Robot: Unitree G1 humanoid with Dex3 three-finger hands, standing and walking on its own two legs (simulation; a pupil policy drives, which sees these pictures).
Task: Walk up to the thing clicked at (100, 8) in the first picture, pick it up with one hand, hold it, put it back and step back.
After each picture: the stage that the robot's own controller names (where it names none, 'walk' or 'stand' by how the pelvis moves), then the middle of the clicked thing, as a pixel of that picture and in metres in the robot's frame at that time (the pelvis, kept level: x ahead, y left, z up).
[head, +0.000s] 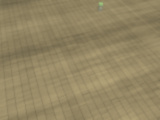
stand; (100, 6) +2.29 -0.36 -0.72
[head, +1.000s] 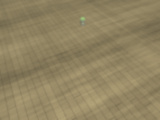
walk; (82, 21) +2.15 +0.05 -0.70
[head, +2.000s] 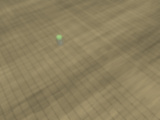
walk; (59, 40) +1.47 +0.31 -0.72
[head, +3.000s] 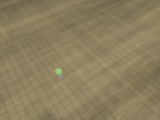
walk; (59, 74) +0.99 +0.28 -0.72
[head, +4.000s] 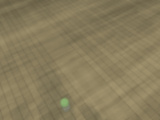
walk; (65, 105) +0.62 +0.21 -0.71
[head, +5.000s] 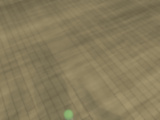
stand; (68, 116) +0.48 +0.13 -0.70
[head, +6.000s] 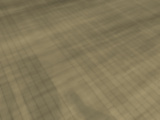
stand; out of the picture +0.41 +0.13 -0.72
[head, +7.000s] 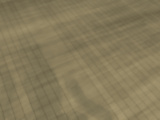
stand; out of the picture +0.40 +0.11 -0.72
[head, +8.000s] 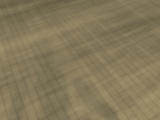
stand; out of the picture +0.37 +0.13 -0.72
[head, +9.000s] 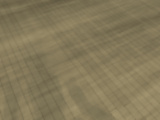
stand; out of the picture +0.38 +0.13 -0.72
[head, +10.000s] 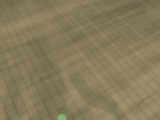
stand; out of the picture +0.41 +0.14 -0.71
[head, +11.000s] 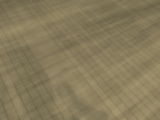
stand; out of the picture +0.41 +0.14 -0.71
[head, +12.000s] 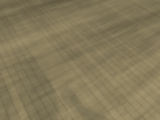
stand; out of the picture +0.38 +0.12 -0.72
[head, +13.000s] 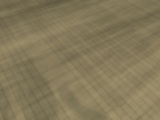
stand; out of the picture +0.36 +0.13 -0.73
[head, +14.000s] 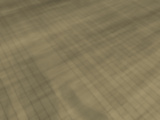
stand; out of the picture +0.36 +0.13 -0.72
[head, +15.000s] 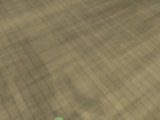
go down; out of the picture +0.39 +0.12 -0.70
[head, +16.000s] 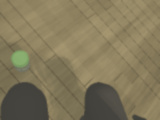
go down; (21, 62) +0.44 +0.21 -0.30
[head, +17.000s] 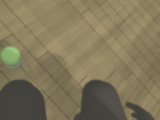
close in; (11, 58) +0.43 +0.23 -0.28
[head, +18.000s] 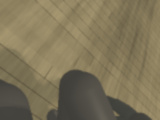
close in; out of the picture +0.41 +0.27 -0.22
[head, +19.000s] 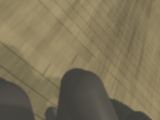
lift; out of the picture +0.39 +0.26 -0.22
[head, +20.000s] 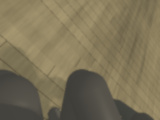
lift; out of the picture +0.31 +0.23 -0.22
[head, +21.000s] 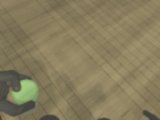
lift; (27, 97) +0.30 +0.17 -0.02
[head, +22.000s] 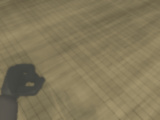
hold; out of the picture +0.26 +0.13 -0.36
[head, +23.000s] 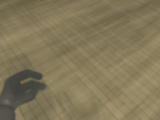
stand; out of the picture +0.26 +0.13 -0.67
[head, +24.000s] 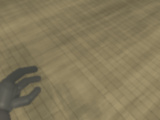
stand; out of the picture +0.34 +0.20 -0.68
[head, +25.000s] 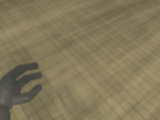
stand; out of the picture +0.37 +0.19 -0.69
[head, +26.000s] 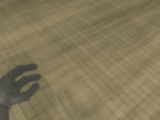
stand; out of the picture +0.40 +0.18 -0.70
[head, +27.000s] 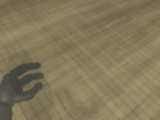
stand; out of the picture +0.43 +0.17 -0.70
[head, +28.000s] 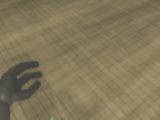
stand; out of the picture +0.47 +0.16 -0.71
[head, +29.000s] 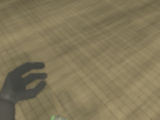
stand; out of the picture +0.49 +0.15 -0.71
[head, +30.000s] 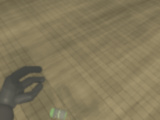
crouch; (58, 113) +0.51 +0.15 -0.70
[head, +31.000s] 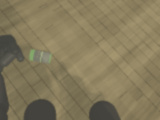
crouch; (40, 56) +0.59 +0.19 -0.45
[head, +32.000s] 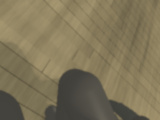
lower; out of the picture +0.57 +0.32 -0.26
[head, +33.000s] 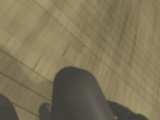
lower; out of the picture +0.58 +0.34 -0.26
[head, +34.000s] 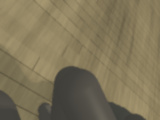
lower; out of the picture +0.58 +0.34 -0.25
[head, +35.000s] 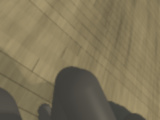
lower; out of the picture +0.59 +0.35 -0.25
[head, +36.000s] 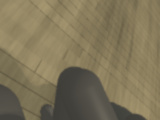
lower; out of the picture +0.59 +0.35 -0.25
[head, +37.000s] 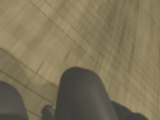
open; out of the picture +0.60 +0.35 -0.25
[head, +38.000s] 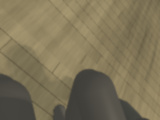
stand; out of the picture +0.60 +0.33 -0.26
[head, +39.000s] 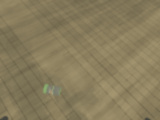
stand; (52, 89) +0.58 +0.15 -0.62
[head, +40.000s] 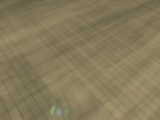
stand; (59, 111) +0.57 +0.15 -0.69
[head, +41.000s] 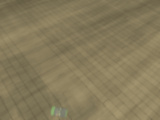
stand; (59, 112) +0.56 +0.14 -0.69
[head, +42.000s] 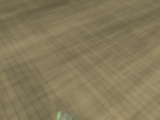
stand; (64, 116) +0.59 +0.13 -0.75
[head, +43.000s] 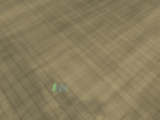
walk; (60, 87) +0.64 +0.13 -0.72
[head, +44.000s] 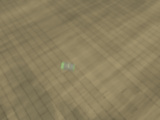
walk; (68, 66) +0.90 +0.16 -0.73
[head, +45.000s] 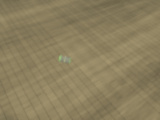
stand; (64, 59) +1.17 +0.15 -0.73
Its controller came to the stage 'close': yes
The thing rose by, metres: 0.68
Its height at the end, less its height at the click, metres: -0.02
